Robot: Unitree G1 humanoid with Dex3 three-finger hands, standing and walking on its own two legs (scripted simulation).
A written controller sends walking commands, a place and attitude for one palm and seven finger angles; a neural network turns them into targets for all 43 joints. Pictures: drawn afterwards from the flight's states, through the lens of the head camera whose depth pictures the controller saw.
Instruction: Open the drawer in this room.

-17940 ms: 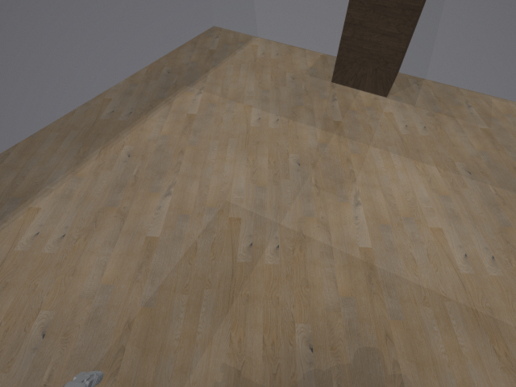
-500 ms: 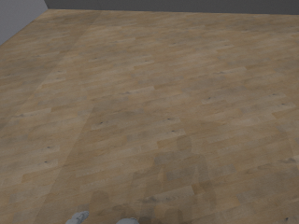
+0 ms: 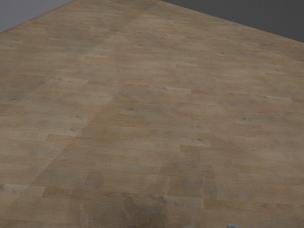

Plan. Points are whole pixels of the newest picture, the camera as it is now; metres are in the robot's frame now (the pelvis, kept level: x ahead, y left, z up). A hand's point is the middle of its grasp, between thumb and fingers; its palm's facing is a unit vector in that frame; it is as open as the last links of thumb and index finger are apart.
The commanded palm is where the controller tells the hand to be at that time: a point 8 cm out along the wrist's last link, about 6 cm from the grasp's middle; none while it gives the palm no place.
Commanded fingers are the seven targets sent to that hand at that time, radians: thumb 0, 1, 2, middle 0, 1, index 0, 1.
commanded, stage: turn or walk to find it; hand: left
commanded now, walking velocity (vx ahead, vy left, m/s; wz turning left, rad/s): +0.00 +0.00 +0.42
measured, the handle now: out of the picture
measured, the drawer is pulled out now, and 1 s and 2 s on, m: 0.00 0.00 0.00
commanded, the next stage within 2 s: stand and wait in 1.38 s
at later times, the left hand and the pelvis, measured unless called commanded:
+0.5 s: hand out of the picture +0.03 +0.16 -0.14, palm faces +0.23 -0.94 -0.27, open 7.4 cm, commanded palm none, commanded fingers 0.00 0.90 0.90 -0.20 -0.30 -0.20 -0.30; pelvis -0.02 -0.05 +0.01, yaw +13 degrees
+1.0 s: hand out of the picture -0.10 +0.22 -0.17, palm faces +0.48 -0.85 -0.23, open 7.4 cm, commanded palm none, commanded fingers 0.00 0.90 0.90 -0.20 -0.30 -0.20 -0.30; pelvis -0.05 +0.00 +0.01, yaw +26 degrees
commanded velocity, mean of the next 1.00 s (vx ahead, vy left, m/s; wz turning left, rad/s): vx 0.00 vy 0.00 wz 0.42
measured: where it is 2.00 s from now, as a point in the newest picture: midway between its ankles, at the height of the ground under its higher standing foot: outside the picture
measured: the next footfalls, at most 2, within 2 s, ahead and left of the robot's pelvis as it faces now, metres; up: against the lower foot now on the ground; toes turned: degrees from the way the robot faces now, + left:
right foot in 0.34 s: +0.05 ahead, -0.14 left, +0.00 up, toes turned +4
left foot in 0.80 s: -0.06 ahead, +0.10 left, +0.00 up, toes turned +26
